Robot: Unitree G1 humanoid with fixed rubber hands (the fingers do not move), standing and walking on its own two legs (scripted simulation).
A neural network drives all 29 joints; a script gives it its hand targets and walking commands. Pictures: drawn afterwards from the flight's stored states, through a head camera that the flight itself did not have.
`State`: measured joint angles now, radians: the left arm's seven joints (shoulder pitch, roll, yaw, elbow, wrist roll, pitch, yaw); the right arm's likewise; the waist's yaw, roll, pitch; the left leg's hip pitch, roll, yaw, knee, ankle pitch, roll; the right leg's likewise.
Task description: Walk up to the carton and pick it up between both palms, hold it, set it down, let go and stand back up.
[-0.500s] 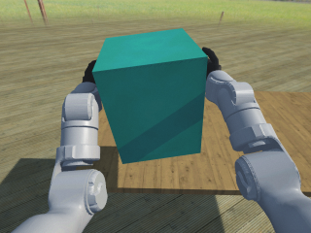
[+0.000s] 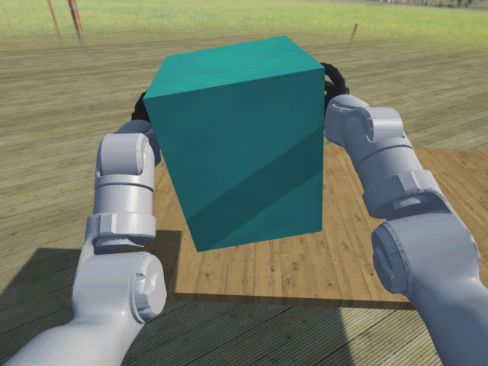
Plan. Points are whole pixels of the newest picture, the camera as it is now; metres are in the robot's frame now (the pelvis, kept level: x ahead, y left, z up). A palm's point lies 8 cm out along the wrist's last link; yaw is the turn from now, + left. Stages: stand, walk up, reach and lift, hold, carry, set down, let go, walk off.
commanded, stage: hold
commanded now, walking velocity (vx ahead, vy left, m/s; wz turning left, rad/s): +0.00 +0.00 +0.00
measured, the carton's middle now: (242, 141) +0.39 +0.01 +0.26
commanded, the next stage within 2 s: none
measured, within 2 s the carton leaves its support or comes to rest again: neither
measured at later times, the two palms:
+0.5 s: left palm (144, 129) +0.38 +0.16 +0.29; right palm (333, 105) +0.38 -0.13 +0.32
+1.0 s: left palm (145, 121) +0.37 +0.15 +0.30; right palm (342, 100) +0.37 -0.14 +0.33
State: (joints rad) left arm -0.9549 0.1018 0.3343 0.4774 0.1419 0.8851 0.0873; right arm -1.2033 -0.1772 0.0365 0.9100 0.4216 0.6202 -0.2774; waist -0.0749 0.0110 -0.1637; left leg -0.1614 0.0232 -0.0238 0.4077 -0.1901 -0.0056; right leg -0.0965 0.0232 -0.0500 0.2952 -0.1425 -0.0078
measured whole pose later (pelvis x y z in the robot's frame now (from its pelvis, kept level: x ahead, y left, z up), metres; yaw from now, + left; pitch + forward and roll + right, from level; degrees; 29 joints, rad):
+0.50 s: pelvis +0.01 +0.00 +0.00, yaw +1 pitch -3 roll -2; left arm -0.97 0.12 0.34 0.49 0.13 0.89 0.08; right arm -1.22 -0.19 0.07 0.90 0.46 0.64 -0.30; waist -0.08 0.01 -0.17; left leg -0.16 0.02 -0.05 0.42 -0.21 -0.01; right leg -0.08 0.03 -0.05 0.29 -0.15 -0.01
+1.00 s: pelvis +0.01 +0.00 +0.00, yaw +0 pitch -3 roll -2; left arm -1.01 0.10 0.37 0.52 0.17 0.92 0.08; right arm -1.25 -0.20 0.04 0.94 0.45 0.68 -0.29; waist -0.07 0.03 -0.20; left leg -0.17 0.02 -0.05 0.42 -0.20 -0.01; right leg -0.10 0.04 -0.03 0.30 -0.15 -0.01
